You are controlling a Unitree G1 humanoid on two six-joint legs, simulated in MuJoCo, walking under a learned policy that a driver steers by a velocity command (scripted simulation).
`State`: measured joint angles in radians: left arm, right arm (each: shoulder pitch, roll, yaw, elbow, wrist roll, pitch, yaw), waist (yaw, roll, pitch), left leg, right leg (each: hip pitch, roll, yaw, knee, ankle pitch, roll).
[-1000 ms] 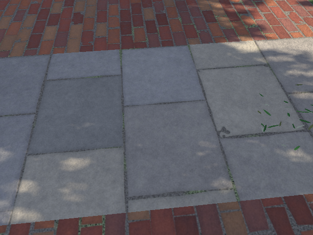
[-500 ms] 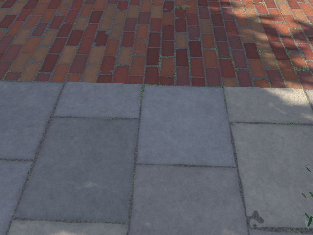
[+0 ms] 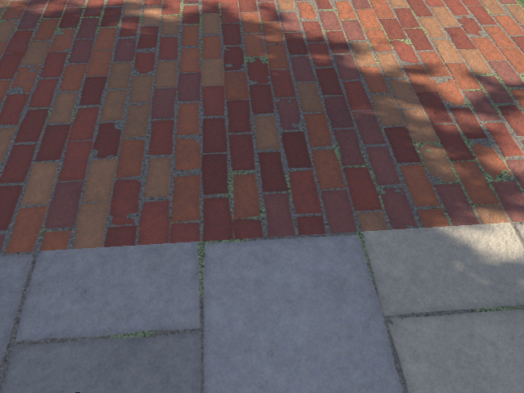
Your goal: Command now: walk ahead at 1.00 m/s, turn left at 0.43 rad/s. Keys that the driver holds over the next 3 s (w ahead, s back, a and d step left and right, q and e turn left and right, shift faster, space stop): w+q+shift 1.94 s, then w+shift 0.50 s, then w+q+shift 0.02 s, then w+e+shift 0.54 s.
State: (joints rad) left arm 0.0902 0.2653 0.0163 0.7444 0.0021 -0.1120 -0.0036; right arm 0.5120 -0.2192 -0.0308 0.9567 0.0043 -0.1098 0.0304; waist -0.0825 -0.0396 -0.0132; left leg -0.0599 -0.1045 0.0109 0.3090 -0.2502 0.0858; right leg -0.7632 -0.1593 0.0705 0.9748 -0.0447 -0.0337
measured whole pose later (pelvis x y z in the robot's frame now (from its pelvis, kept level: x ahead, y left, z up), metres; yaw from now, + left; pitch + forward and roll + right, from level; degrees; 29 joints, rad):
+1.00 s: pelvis +0.80 +0.26 +0.00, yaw +53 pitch +1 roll -2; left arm -0.06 0.26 0.04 0.57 0.00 -0.13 -0.01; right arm 0.47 -0.22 -0.06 0.75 0.03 -0.06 -0.01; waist -0.12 -0.03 0.04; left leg -0.03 -0.14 -0.23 0.42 -0.36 0.14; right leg -0.69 -0.05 0.16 0.62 0.05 0.06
